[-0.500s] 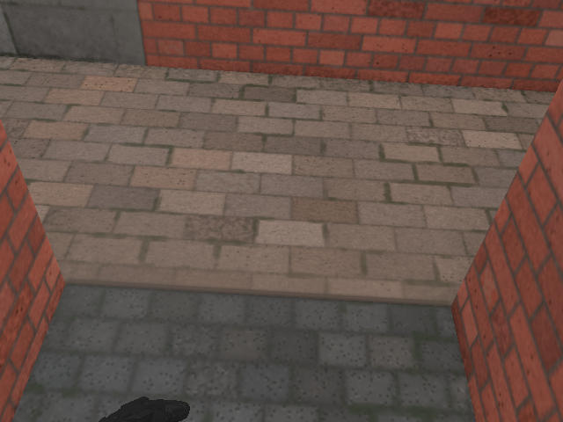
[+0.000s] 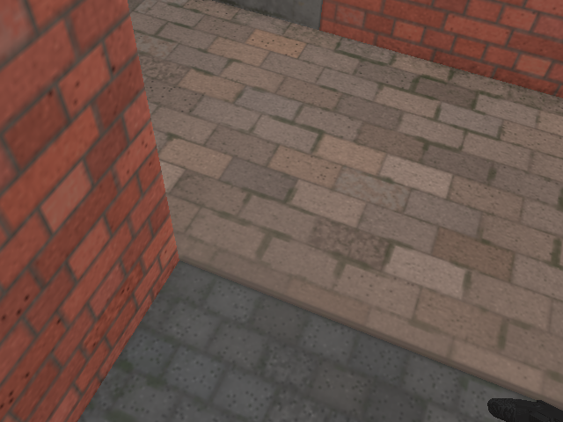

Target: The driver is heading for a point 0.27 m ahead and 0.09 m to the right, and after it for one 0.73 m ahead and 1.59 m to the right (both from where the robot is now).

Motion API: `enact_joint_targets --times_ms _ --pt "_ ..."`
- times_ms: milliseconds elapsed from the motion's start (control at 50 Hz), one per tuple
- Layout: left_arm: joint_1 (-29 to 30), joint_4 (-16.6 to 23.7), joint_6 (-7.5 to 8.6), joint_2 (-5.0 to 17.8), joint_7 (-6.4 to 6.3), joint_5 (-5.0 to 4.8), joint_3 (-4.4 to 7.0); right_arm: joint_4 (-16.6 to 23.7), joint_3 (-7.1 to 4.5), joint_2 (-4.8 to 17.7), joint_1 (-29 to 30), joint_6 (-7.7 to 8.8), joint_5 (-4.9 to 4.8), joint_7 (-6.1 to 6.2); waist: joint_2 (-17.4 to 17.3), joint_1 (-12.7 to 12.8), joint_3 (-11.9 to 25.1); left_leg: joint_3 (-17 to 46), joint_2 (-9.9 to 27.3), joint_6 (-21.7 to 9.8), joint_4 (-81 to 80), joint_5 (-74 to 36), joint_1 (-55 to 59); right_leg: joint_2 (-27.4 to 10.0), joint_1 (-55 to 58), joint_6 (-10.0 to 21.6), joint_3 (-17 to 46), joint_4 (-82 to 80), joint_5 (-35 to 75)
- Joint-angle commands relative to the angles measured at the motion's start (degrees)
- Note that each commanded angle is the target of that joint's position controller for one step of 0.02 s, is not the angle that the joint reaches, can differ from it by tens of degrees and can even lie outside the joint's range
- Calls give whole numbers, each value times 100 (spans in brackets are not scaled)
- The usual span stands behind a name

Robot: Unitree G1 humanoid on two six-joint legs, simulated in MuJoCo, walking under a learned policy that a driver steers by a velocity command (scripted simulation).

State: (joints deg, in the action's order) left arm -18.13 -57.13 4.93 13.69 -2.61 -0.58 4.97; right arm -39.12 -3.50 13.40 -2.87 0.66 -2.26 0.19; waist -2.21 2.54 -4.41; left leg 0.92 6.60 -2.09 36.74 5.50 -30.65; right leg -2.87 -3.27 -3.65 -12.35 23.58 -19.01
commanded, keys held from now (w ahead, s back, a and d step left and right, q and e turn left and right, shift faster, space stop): e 1.00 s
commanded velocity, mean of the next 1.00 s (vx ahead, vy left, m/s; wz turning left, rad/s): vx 0.05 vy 0.00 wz -0.41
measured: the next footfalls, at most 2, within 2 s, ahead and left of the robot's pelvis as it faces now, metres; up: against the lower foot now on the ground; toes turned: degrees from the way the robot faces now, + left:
left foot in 0.02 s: +0.17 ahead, +0.13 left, +0.00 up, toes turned +3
right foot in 0.44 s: +0.09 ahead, -0.10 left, +0.00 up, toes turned -15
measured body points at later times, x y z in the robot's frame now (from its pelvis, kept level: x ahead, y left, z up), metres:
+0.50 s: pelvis +0.06 +0.00 +0.00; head +0.07 -0.03 +0.44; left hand +0.24 +0.24 -0.10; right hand +0.14 -0.30 -0.13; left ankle +0.11 +0.12 -0.69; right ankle +0.05 -0.09 -0.73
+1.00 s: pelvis +0.07 +0.03 +0.01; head +0.11 +0.03 +0.46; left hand +0.35 +0.20 -0.09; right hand +0.07 -0.29 -0.08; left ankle +0.15 +0.12 -0.73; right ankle +0.00 -0.08 -0.65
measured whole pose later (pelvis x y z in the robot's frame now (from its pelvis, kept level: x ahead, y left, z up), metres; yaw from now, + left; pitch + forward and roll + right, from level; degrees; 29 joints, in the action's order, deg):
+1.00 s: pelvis +0.07 +0.03 +0.01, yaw -31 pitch +3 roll +0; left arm -10.6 -37.4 -2.3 18.3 -2.6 -1.5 6.1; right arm -43.4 -4.4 13.6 -6.9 1.1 2.0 2.5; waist 2.5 -0.8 -0.7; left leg 0.1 0.2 -0.6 28.0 13.1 -17.8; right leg 4.4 -32.2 -2.6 5.2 63.6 -26.0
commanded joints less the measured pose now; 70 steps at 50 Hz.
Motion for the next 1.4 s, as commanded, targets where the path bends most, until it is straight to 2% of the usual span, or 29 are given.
enact_joint_targets --times_ms 20,40,60,80,140,220,360,420,440,460,480,520,540,700,800,860,880,900,920,940,1040,1120,1200,1240,1260,1280,1300,1320,1400 --pt "92 289 102 629 77 105 -11 -203 -237 931 -1826 60 200 85 -349 -1014 1096 105 2 -290 -536 -2696 3428 -161 -1665 459 198 2129 1993" --pt "-695 418 163 87 188 184 -221 -162 -210 1466 -1951 106 533 48 -2144 -532 2099 2374 1828 -1659 -618 -5241 4817 485 -3266 -32 579 4345 -1641" --pt "-685 310 141 551 216 -114 -88 -196 -150 974 -2272 95 558 -68 -1574 -860 3025 2785 1919 -2089 -1233 -4832 4562 533 -3139 -106 1666 5240 -2102" --pt "-232 529 54 610 206 -266 -63 -204 -129 926 -1919 94 478 -82 -1190 -724 2458 2090 1741 -1896 -1243 -3982 4279 247 -3626 -43 1644 5545 -2129" --pt "309 704 -280 366 -25 10 -118 -21 46 489 -583 218 433 51 -219 -167 1257 933 1278 -1126 -1686 -2295 2069 -232 -2950 31 1589 4591 -1184" --pt "385 1072 -428 293 50 114 -174 -100 -42 781 -420 172 499 242 -408 -54 1214 -37 1021 -1068 -1817 -1847 1408 27 -1942 88 1200 3148 59" --pt "699 1596 -604 594 204 135 -26 -342 -171 928 -519 -6 197 414 -739 -211 604 117 1402 -875 -2074 996 1370 -17 -1807 418 987 2285 -282" --pt "288 1420 -589 470 223 173 29 -552 -172 794 -438 -26 27 442 -303 -15 466 -487 1011 -277 -1197 1072 1142 248 -1101 757 697 805 294" --pt "153 1440 -548 810 213 189 138 -656 -160 609 -791 -68 107 457 626 -108 385 -981 568 151 48 1662 641 -109 -761 1001 1579 125 1361" --pt "180 1648 -536 1325 154 175 225 -487 -92 378 -835 -91 285 449 2346 -265 247 -1418 -270 728 2092 3005 -771 -1383 -444 1703 3461 -125 3091" --pt "145 1865 -405 1371 220 297 205 -77 -160 667 52 -78 267 455 2052 172 609 -282 -563 711 3087 3267 -1133 -1988 -776 2430 4561 -695 2727" --pt "635 1968 -326 1217 166 162 151 -103 -238 794 233 -44 64 444 1144 -68 557 137 -300 575 3365 2258 -1613 -1438 -573 1981 3674 -581 2027" --pt "838 2052 -343 1051 122 67 104 -236 -278 845 169 -72 162 484 836 -148 683 244 -244 566 3167 1858 -1484 -1215 -604 1713 3350 -500 2142" --pt "592 2168 -485 1161 -19 -26 145 -199 -164 433 24 -51 278 379 995 -236 1263 325 -716 694 1295 1136 -410 -674 -515 1620 2969 -218 2501" --pt "800 2385 -635 1101 -10 -14 201 -90 -185 598 87 100 166 225 1208 -174 1119 307 -904 652 193 1455 381 -631 -870 1678 3609 -40 2307" --pt "894 2381 -671 951 -61 -170 180 -272 -248 728 -597 210 179 126 1178 -597 1144 328 -830 398 -1547 390 1634 -299 -1135 1315 3784 270 2023" --pt "795 2397 -704 712 -95 -108 129 -363 -344 1005 -942 243 327 124 603 -624 1338 885 19 119 -1643 41 2543 125 -1784 977 3344 1097 833" --pt "576 2615 -671 533 -103 -143 132 -342 -450 1537 -698 194 481 139 -1554 -219 1076 2333 1306 -709 -1762 -1193 2959 1078 -3322 585 2177 2096 -1281" --pt "663 2591 -600 1106 -90 33 286 -154 -370 1184 -489 227 561 144 -1533 -330 1127 3031 1974 -1382 -1908 -1407 2613 712 -3592 295 2206 3439 -1736" --pt "666 2458 -590 1365 -46 -97 381 15 -310 945 -155 182 537 211 -955 -248 996 2317 1596 -1272 -1825 -1154 2422 459 -3553 171 2039 4322 -1278" --pt "873 2483 -710 646 80 -184 159 120 -232 792 -82 -4 349 408 -529 -271 581 700 567 -966 -1983 -295 1904 300 -3460 -217 1391 4605 -228" --pt "1258 2726 -685 427 235 -144 -21 194 -317 1060 -356 -55 374 357 -703 -554 796 393 746 -1079 -1793 -418 2483 58 -3116 -290 1148 3150 -400" --pt "1093 2740 -636 681 320 -108 -9 320 -388 1367 -356 -50 283 271 -874 -439 815 281 986 -1000 -1566 -945 2378 108 -2216 -62 795 1899 -324" --pt "568 2470 -654 710 349 44 30 287 -290 1100 -383 -53 336 246 -695 -230 967 -124 808 -726 -870 -803 2114 306 -1279 227 596 912 258" --pt "317 2432 -641 895 325 75 111 126 -279 991 -737 -30 306 227 -136 -139 921 -520 514 -300 -176 119 1613 297 -655 469 867 348 1046" --pt "149 2551 -615 1605 253 93 280 312 -175 603 -702 4 487 189 1684 -227 929 -1011 -149 335 1904 2545 -197 -1178 492 1084 3144 -4 3090" --pt "191 2726 -522 1950 319 277 266 725 -152 696 -43 84 454 210 2056 -42 1403 -13 -783 553 3255 3480 -1250 -2224 335 2359 4800 -269 3829" --pt "148 2632 -426 1592 404 306 184 758 -240 1063 253 112 291 234 1271 145 1469 344 -638 530 3779 3176 -1365 -2003 353 2484 4310 -364 3461" --pt "895 2608 -489 1161 175 180 -17 598 -225 881 -47 -231 518 351 613 -386 1014 364 -585 579 3815 1402 -1021 -1058 -347 1664 2947 -21 3747"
